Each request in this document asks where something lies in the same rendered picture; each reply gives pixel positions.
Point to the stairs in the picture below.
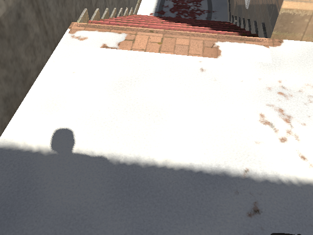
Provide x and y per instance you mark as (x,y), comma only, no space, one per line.
(179,24)

